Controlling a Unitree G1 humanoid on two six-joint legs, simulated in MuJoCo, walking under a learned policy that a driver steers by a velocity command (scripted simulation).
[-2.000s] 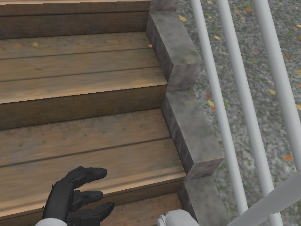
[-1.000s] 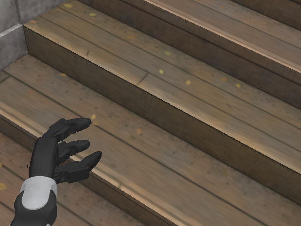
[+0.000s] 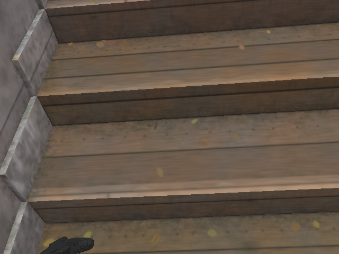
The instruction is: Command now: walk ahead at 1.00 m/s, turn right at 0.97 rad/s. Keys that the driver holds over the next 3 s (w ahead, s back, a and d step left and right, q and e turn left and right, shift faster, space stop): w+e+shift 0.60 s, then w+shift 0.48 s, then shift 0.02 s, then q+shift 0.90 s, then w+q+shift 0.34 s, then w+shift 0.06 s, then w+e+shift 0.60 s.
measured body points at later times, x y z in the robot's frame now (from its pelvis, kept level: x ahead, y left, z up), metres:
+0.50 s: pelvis +0.39 +0.01 +0.22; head +0.37 +0.01 +0.67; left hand +0.73 +0.05 +0.23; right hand +0.18 -0.17 +0.08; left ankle +0.40 +0.15 -0.49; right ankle +0.35 -0.10 -0.24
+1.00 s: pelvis +0.72 -0.22 +0.39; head +0.71 -0.20 +0.84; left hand +0.82 +0.02 +0.25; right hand +0.79 -0.53 +0.39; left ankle +0.85 -0.13 -0.01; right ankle +0.62 -0.26 -0.34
